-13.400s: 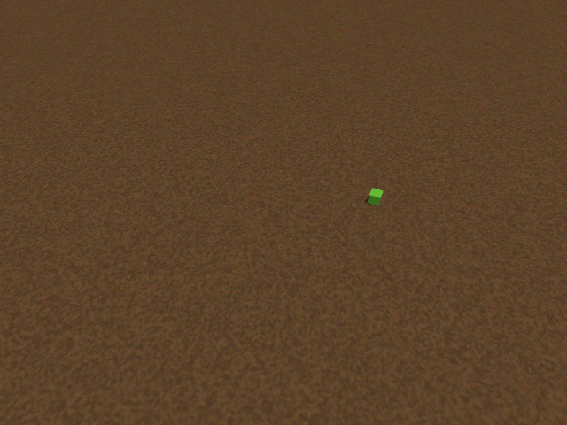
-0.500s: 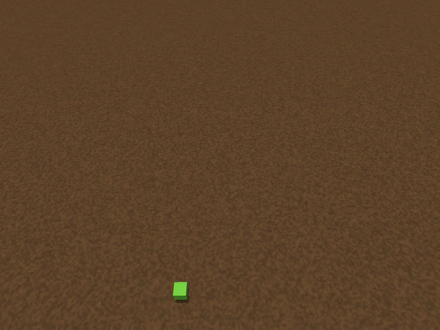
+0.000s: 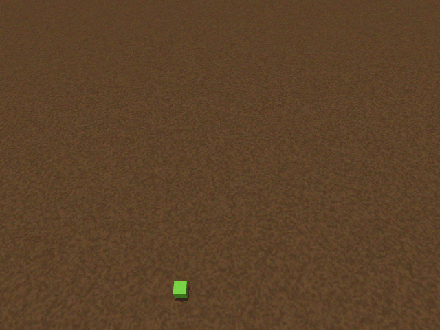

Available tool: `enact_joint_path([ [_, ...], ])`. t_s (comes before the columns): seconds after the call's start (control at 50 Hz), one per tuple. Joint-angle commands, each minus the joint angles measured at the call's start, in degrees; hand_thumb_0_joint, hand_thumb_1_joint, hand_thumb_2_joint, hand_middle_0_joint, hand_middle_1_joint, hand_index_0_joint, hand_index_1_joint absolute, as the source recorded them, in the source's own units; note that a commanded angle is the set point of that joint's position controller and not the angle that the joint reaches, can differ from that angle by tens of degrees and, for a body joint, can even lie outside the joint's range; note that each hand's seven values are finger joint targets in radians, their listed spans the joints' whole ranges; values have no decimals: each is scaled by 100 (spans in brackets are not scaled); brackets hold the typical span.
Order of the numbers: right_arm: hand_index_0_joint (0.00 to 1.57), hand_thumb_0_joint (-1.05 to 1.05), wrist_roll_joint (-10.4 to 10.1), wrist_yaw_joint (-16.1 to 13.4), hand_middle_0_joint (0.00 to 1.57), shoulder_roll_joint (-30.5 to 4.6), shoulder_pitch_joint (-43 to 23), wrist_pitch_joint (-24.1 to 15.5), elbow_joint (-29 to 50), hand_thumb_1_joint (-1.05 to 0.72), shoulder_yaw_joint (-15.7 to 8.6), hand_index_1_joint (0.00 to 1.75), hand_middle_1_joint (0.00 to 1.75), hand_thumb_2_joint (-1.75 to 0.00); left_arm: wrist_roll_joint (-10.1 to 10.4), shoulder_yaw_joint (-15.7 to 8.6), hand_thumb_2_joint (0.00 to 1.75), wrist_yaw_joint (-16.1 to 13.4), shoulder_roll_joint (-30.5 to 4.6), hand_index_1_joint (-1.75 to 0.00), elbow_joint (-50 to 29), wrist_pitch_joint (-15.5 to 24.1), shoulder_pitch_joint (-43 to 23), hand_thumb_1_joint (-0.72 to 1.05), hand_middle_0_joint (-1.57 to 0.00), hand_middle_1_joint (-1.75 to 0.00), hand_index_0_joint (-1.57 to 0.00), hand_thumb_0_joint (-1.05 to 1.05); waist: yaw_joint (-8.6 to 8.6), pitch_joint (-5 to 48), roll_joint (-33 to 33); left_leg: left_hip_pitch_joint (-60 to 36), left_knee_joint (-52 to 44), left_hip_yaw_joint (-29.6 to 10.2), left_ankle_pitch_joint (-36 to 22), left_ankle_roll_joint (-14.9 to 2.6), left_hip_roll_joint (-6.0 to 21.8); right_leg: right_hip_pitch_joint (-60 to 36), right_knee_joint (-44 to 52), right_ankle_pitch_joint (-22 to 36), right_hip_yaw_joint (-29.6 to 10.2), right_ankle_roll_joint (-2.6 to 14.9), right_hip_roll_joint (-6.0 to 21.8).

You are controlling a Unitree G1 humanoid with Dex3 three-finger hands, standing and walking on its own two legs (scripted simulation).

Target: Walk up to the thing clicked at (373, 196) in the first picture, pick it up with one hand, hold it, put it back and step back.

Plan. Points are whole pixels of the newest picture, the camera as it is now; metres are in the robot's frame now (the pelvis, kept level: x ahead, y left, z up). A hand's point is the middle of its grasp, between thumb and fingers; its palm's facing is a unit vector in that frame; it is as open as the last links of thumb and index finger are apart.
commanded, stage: stand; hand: left
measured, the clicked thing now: (180, 289) +0.43 +0.21 -0.75
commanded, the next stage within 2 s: walk up in 0.28 s
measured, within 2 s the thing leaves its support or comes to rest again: neither
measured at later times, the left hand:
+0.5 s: hand out of the picture +0.09 +0.28 -0.16, palm faces -0.03 -0.92 -0.39, open 7.3 cm
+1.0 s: hand out of the picture -0.05 +0.33 -0.18, palm faces -0.09 -0.92 -0.39, open 7.3 cm
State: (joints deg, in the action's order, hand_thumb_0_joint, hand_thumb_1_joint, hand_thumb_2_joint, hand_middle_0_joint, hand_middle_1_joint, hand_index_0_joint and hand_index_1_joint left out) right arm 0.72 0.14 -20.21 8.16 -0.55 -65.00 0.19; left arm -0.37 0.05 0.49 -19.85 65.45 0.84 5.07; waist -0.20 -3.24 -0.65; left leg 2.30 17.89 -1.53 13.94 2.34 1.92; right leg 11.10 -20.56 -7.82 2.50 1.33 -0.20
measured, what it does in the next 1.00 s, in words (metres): walks backwards: left foot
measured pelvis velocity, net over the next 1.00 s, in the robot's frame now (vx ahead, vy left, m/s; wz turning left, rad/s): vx -0.16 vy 0.06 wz -0.08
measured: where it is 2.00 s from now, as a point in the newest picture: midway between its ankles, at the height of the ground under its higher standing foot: outside the picture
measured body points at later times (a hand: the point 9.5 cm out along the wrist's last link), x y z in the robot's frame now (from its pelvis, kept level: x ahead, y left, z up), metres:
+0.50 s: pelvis -0.04 +0.02 -0.01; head +0.03 +0.02 +0.43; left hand +0.09 +0.33 -0.14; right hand +0.06 -0.31 -0.14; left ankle -0.09 +0.15 -0.70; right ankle +0.04 -0.10 -0.75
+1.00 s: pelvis -0.16 +0.06 -0.02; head -0.08 +0.07 +0.42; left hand -0.05 +0.37 -0.15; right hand -0.06 -0.26 -0.13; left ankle -0.10 +0.17 -0.75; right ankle -0.21 -0.07 -0.73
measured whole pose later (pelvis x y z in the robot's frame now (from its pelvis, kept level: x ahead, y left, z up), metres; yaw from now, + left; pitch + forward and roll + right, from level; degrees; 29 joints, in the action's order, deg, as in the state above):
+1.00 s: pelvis -0.16 +0.06 -0.02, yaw -4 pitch -2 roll +0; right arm 1.3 -1.6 -21.0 6.0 1.6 -48.5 -2.1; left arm -1.2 -4.4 -0.6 -22.9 50.5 -4.2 8.1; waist 0.4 -12.1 1.4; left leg 20.6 37.2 3.4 15.0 -1.2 2.1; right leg 14.8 -44.6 -26.9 -4.2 -0.8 -1.9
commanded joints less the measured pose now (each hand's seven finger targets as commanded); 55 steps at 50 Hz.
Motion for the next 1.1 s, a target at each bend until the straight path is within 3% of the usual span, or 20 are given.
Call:
enact_joint_path([
  [0.0, 20, 0, -16, -81, 20, -1184, -114, -95, 279, -90, -216, 30, 30, -90, 30, -235, 90, -57, -1271, -30, -324, 98, -229, 90, -20, -30, -20, 0, 43, 478, 45, 461, -353, -321, -879, -253, 559, -687, 207, 921, -737, 45, 765],
  [0.22, 20, 0, -10, -73, 20, -1188, -123, -87, 333, -90, -202, 30, 30, -90, 15, -240, 90, -61, -1280, -30, -324, 89, -232, 90, -20, -30, -20, 0, 34, 450, 70, 418, -354, -303, -725, -269, 559, -605, 302, 551, -768, 11, 739],
  [0.24, 20, 0, -7, -79, 20, -1212, -159, -85, 351, -90, -212, 30, 30, -90, 13, -237, 90, -62, -1268, -30, -338, 93, -256, 90, -20, -30, -20, 0, 19, 504, 36, 384, -321, -278, -810, -282, 582, -653, 262, 766, -780, 38, 773],
  [0.26, 20, 0, -92, -77, 20, -1507, -455, 14, 432, -90, -322, 30, 30, -90, 93, -511, 90, -103, -1589, -30, -484, 21, -322, 90, -20, -30, -20, 0, 128, -187, 63, 830, 380, -280, -1938, -361, 444, -258, -163, 2427, -836, 62, 797],
  [0.3, 20, 0, -193, -104, 20, -1303, -204, 77, 579, -90, -316, 30, 30, -90, 134, -584, 90, -145, -1637, -30, -623, -30, -108, 90, -20, -30, -20, 0, 84, 580, 310, 672, 1296, 14, -2088, -330, 203, -663, -383, 3625, -924, 430, 1107],
  [0.32, 20, 0, -208, -113, 20, -1268, -146, 133, 673, -90, -350, 30, 30, -90, 125, -635, 90, -152, -1742, -30, -724, -64, -128, 90, -20, -30, -20, 0, 73, 816, 531, 809, 1854, 113, -1534, -302, -60, -715, -287, 3719, -1145, 706, 1395],
  [0.36, 20, 0, -144, -106, 20, -1237, -80, 280, 821, -90, -441, 30, 30, -90, -16, -619, 90, -188, -1703, -30, -1038, -105, -353, 90, -20, -30, -20, 0, 84, 930, 953, 1215, 3520, -90, 1812, -402, -409, -370, -4, 3228, -1816, 1340, 2139],
  [0.4, 20, 0, -143, -76, 20, -1222, 164, 367, 923, -90, -480, 30, 30, -90, -101, -611, 90, -203, -1611, -30, -1319, -147, -624, 90, -20, -30, -20, 0, -51, 812, 853, 1216, 4130, -488, 1954, -469, -279, 241, -211, 2624, -1458, 1397, 2015],
  [0.5, 20, 0, -55, -56, 20, -1299, 535, 384, 1081, -90, -566, 30, 30, -90, -184, -622, 90, -252, -1635, -30, -1704, -271, -620, 90, -20, -30, -20, 0, -4, 967, 1069, 1494, 2763, -200, 1550, -296, -129, -152, -800, 2271, -1301, 1120, 1739],
  [0.56, 20, 0, 128, -67, 20, -1293, 845, 274, 994, -90, -686, 30, 30, -90, -24, -589, 90, -191, -1574, -30, -1826, -426, -743, 90, -20, -30, -20, 0, -246, 774, 760, 762, 809, 121, -110, -294, -260, 566, -1598, 940, -1036, 616, 1237],
  [0.58, 20, 0, 271, -75, 20, -1750, 648, 240, 1149, -90, -783, 30, 30, -90, 41, -546, 90, -188, -1254, -30, -1897, -460, -506, 90, -20, -30, -20, 0, -152, 602, -497, 776, 53, -1364, -932, -545, 757, 1232, -2403, -542, -711, 232, 392],
  [0.6, 20, 0, 199, -39, 20, -2454, 33, 222, 1400, -90, -897, 30, 30, -90, 13, -568, 90, -234, -1201, -30, -1964, -475, -577, 90, -20, -30, -20, 0, -125, 530, -1573, 1283, -166, -2636, -1938, -1370, 1823, 1520, -3533, -2828, -718, -47, -619],
  [0.62, 20, 0, 180, -42, 20, -2551, -100, 191, 1545, -90, -917, 30, 30, -90, -75, -663, 90, -296, -1421, -30, -1888, -475, -732, 90, -20, -30, -20, 0, -284, 397, -1575, 1987, -312, -3216, -1825, -1898, 2202, 1233, -4549, -3172, -1430, -78, -644],
  [0.68, 20, 0, 201, -181, 20, -1712, -702, 127, 1706, -90, -694, 30, 30, -90, 58, -643, 90, -288, -1382, -30, -1610, -503, -37, 90, -20, -30, -20, 0, 289, 240, -604, 1044, 619, -1232, -2703, -1252, 1137, 2040, -5382, -2072, -1554, -50, -706],
  [0.84, 20, 0, 59, -318, 20, -1593, 336, 118, 1719, -90, -735, 30, 30, -90, -72, -680, 90, -214, -1238, -30, -2102, -396, -58, 90, -20, -30, -20, 0, -262, 600, -704, -708, 1166, -1276, -3676, -1585, 1414, 1913, -3611, -2305, -1071, -398, -347],
  [1.0, 20, 0, 9, -223, 20, -1757, -321, 222, 2051, -90, -714, 30, 30, -90, -148, -772, 90, -78, -1222, -30, -1737, -335, 1177, 90, -20, -30, -20, 0, 259, 922, -727, 965, 1375, -953, -1718, -1006, 1242, -261, -673, -620, -431, 95, 34],
  [1.02, 20, 0, -26, -209, 20, -1587, -325, 221, 2108, -90, -672, 30, 30, -90, -214, -844, 90, -73, -1496, -30, -1802, -310, 1127, 90, -20, -30, -20, 0, 226, 821, -121, 1631, 1807, -717, -1083, -686, 841, -423, -559, -181, -1192, 344, 535],
  [1.04, 20, 0, -78, -238, 20, -1291, -600, 205, 2215, -90, -617, 30, 30, -90, -142, -944, 90, -45, -1916, -30, -1951, -324, 838, 90, -20, -30, -20, 0, 303, 447, 1162, 2250, 2754, -70, 455, -321, -303, 53, -191, 373, -2367, 1068, 1346],
  [1.06, 20, 0, -60, -302, 20, -1300, -593, 240, 2184, -90, -637, 30, 30, -90, -203, -985, 90, -51, -2196, -30, -2166, -291, 548, 90, -20, -30, -20, 0, 391, 201, 1706, 2252, 4221, -160, 2310, -212, -660, 776, 135, 934, -3204, 1685, 2235],
  [1.08, 20, 0, -60, -309, 20, -1368, -357, 258, 2084, -90, -646, 30, 30, -90, -189, -932, 90, -79, -2010, -30, -2308, -258, 355, 90, -20, -30, -20, 0, 248, 94, 1312, 2250, 4935, -703, 2332, -218, -647, 996, 100, 1210, -3064, 1654, 2235],
])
